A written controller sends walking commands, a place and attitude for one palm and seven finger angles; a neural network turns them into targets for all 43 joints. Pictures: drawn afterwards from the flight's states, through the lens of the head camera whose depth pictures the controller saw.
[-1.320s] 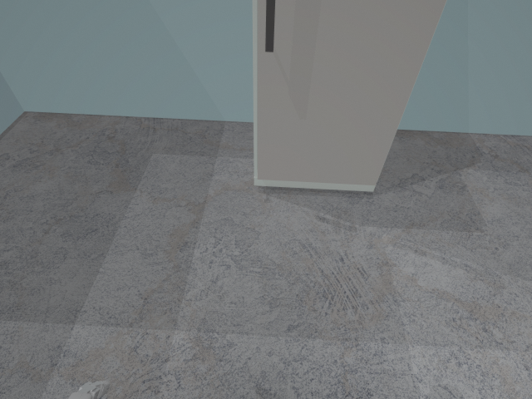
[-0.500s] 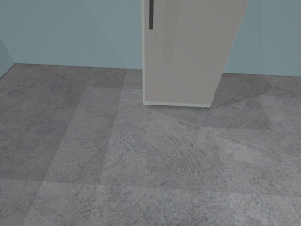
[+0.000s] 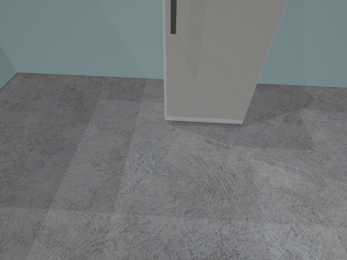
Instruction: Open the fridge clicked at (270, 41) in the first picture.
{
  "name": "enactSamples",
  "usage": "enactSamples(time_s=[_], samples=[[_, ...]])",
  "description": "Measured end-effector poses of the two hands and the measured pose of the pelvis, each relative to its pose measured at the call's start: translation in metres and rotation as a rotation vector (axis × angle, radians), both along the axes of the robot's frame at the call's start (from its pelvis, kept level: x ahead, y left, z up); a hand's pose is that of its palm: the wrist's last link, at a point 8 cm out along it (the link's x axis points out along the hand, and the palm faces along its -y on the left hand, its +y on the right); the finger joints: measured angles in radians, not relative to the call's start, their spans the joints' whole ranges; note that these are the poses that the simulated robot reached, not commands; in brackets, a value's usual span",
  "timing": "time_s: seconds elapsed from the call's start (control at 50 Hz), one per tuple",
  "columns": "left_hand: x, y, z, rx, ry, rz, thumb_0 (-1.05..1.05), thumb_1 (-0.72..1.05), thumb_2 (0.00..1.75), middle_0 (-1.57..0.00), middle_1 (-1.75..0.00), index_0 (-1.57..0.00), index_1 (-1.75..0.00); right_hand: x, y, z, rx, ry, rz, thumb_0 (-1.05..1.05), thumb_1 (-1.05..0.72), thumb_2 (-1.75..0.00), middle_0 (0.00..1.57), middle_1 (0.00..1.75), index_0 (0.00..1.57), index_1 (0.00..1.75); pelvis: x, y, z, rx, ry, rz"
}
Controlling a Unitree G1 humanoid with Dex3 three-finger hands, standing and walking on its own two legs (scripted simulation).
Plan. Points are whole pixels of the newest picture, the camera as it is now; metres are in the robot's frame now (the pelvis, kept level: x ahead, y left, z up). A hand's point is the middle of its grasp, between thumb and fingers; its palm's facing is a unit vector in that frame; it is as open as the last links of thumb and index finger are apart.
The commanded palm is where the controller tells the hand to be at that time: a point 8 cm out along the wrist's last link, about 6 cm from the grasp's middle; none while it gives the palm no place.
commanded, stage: look at it before walking up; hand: left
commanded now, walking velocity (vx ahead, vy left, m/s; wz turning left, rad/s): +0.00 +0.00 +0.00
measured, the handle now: out of the picture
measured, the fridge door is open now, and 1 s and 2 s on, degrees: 0 0 0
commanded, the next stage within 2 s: walk to a spot facing it in 0.12 s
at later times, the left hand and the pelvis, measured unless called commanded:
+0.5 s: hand out of the picture +0.05 +0.20 -0.19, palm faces -0.06 -0.97 -0.21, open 7.4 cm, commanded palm none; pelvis +0.05 +0.00 -0.01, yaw -4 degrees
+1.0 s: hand (134, 252) +0.18 +0.12 -0.18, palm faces -0.08 -0.99 -0.14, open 7.4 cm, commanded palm none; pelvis +0.23 -0.04 -0.01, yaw -9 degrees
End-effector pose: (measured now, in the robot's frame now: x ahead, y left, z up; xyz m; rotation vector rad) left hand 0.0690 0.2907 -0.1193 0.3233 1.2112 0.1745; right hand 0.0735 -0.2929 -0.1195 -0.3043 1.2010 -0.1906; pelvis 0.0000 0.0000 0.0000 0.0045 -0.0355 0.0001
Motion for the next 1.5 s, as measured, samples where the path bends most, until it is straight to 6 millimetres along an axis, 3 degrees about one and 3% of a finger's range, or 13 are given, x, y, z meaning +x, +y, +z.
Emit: enactSamples(time_s=[0.3, 0.52, 0.58, 0.7, 0.74, 0.78, 0.92, 1.08, 1.14, 1.2, 1.36, 1.42, 1.5], samples=[[0.003, -0.004, -0.003, -0.002, 0.014, 0.006, 0.00, 0.91, 0.90, -0.20, -0.30, -0.20, -0.30, 0.003, 0.000, -0.002, 0.000, 0.017, -0.001, 0.01, -0.90, -0.90, 0.21, 0.30, 0.21, 0.30, 0.007, -0.002, 0.000, -0.002, 0.007, -0.007], [-0.015, -0.042, -0.038, -0.124, 0.185, 0.017, 0.00, 0.91, 0.90, -0.20, -0.30, -0.20, -0.30, -0.030, 0.041, -0.031, 0.100, 0.113, -0.126, 0.00, -0.90, -0.90, 0.21, 0.30, 0.21, 0.30, 0.054, -0.001, -0.015, 0.011, 0.027, -0.084], [-0.001, -0.058, -0.039, -0.133, 0.234, -0.010, 0.00, 0.91, 0.90, -0.20, -0.30, -0.20, -0.30, -0.047, 0.047, -0.037, 0.132, 0.153, -0.200, 0.00, -0.90, -0.90, 0.21, 0.30, 0.21, 0.30, 0.071, -0.009, -0.017, 0.022, 0.028, -0.116], [0.066, -0.091, -0.042, -0.134, 0.127, -0.029, 0.00, 0.91, 0.90, -0.20, -0.30, -0.20, -0.30, -0.072, 0.046, -0.050, 0.189, 0.342, -0.267, 0.00, -0.90, -0.90, 0.21, 0.30, 0.21, 0.30, 0.108, -0.034, -0.026, 0.004, 0.018, -0.112], [0.079, -0.099, -0.038, -0.135, 0.091, -0.004, 0.00, 0.91, 0.90, -0.20, -0.30, -0.20, -0.30, -0.058, 0.040, -0.045, 0.193, 0.365, -0.261, 0.01, -0.91, -0.90, 0.21, 0.30, 0.21, 0.30, 0.122, -0.040, -0.022, 0.005, 0.011, -0.109], [0.085, -0.105, -0.034, -0.138, 0.096, 0.007, 0.00, 0.91, 0.90, -0.20, -0.30, -0.20, -0.30, -0.031, 0.033, -0.040, 0.185, 0.333, -0.256, 0.01, -0.91, -0.90, 0.21, 0.30, 0.20, 0.30, 0.137, -0.044, -0.016, 0.010, 0.010, -0.120], [0.098, -0.121, -0.026, -0.168, 0.234, -0.003, 0.00, 0.91, 0.90, -0.20, -0.30, -0.20, -0.30, 0.111, 0.014, -0.027, 0.168, 0.058, -0.242, 0.01, -0.91, -0.90, 0.20, 0.30, 0.20, 0.30, 0.192, -0.043, -0.004, 0.005, 0.023, -0.153], [0.143, -0.109, -0.045, -0.198, 0.319, 0.064, 0.00, 0.91, 0.90, -0.20, -0.30, -0.20, -0.30, 0.276, 0.035, -0.024, 0.159, -0.110, -0.125, 0.01, -0.91, -0.90, 0.20, 0.30, 0.20, 0.30, 0.276, -0.025, -0.019, -0.031, 0.026, -0.147], [0.172, -0.093, -0.061, -0.203, 0.354, 0.065, 0.00, 0.91, 0.90, -0.20, -0.30, -0.20, -0.30, 0.321, 0.045, -0.030, 0.130, -0.165, -0.111, 0.00, -0.91, -0.90, 0.20, 0.30, 0.20, 0.30, 0.312, -0.012, -0.034, -0.037, 0.019, -0.158], [0.220, -0.078, -0.064, -0.194, 0.326, 0.031, 0.00, 0.91, 0.90, -0.20, -0.30, -0.20, -0.30, 0.333, 0.055, -0.027, 0.121, -0.166, -0.149, 0.00, -0.91, -0.90, 0.20, 0.30, 0.20, 0.30, 0.335, -0.004, -0.031, -0.027, -0.001, -0.190], [0.374, -0.063, -0.045, -0.178, 0.115, -0.101, 0.00, 0.91, 0.90, -0.19, -0.30, -0.19, -0.29, 0.307, 0.057, -0.009, 0.063, -0.065, -0.311, -0.03, -0.96, -0.90, 0.21, 0.30, 0.21, 0.30, 0.387, 0.008, -0.009, -0.018, -0.007, -0.248], [0.414, -0.068, -0.039, -0.183, 0.058, -0.120, 0.00, 0.92, 0.90, -0.19, -0.30, -0.19, -0.29, 0.292, 0.065, -0.011, 0.075, 0.019, -0.336, -0.02, -0.94, -0.90, 0.20, 0.30, 0.20, 0.30, 0.403, 0.008, -0.005, -0.017, -0.002, -0.235], [0.451, -0.078, -0.034, -0.181, 0.016, -0.130, 0.00, 0.93, 0.90, -0.19, -0.30, -0.19, -0.29, 0.275, 0.083, -0.017, 0.125, 0.132, -0.358, -0.01, -0.93, -0.90, 0.20, 0.30, 0.20, 0.30, 0.420, 0.004, -0.004, -0.017, -0.001, -0.205]])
